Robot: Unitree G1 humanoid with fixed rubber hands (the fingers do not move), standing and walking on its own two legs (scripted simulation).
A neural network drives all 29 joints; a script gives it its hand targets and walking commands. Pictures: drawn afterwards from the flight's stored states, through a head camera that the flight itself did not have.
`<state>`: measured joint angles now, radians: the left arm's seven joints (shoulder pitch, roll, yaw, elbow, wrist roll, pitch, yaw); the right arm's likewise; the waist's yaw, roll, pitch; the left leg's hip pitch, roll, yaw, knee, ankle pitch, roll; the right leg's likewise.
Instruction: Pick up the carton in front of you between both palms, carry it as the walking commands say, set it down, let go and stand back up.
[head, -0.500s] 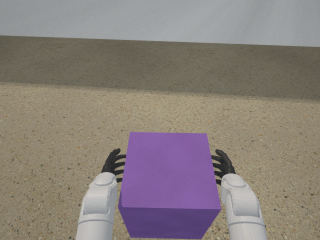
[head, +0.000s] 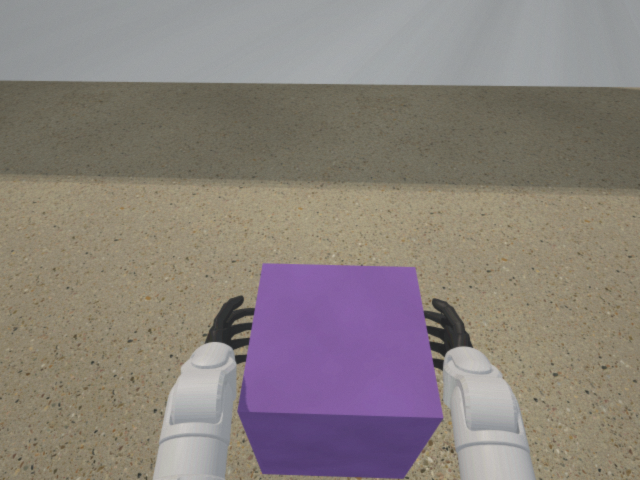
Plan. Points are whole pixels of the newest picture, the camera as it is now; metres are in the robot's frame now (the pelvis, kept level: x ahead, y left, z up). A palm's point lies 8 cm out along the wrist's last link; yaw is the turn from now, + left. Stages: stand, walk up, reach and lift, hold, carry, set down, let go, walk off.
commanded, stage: set down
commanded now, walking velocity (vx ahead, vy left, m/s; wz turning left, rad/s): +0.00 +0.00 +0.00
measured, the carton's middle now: (335, 374) +0.29 +0.00 -0.04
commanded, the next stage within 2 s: none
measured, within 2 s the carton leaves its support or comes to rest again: neither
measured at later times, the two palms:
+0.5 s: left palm (227, 362) +0.33 +0.17 -0.08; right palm (414, 354) +0.35 -0.13 -0.08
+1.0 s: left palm (255, 378) +0.39 +0.16 -0.25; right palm (403, 373) +0.41 -0.14 -0.25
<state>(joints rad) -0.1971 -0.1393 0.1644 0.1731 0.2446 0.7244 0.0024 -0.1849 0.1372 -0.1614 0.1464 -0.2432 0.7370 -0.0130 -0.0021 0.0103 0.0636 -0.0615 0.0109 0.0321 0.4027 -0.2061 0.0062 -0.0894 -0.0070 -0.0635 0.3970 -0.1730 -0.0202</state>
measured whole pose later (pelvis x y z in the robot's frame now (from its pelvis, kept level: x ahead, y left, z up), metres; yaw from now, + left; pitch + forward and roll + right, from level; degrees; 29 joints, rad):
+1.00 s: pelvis -0.03 +0.00 -0.17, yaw +4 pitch +41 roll +1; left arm -0.76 -0.12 0.45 0.59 0.22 0.24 0.06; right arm -0.79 0.06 -0.45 0.61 -0.25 0.26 0.01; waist -0.02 0.03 -0.19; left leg -1.61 -0.05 -0.01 1.38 -0.48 0.00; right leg -1.64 0.03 0.01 1.38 -0.46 -0.02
